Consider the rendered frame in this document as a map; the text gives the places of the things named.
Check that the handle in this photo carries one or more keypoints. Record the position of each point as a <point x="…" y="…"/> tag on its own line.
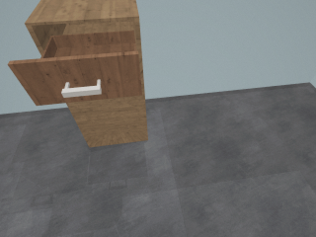
<point x="81" y="91"/>

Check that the cabinet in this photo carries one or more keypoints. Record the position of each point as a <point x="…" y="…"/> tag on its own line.
<point x="106" y="121"/>

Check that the drawer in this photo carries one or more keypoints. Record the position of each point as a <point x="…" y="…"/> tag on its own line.
<point x="82" y="60"/>

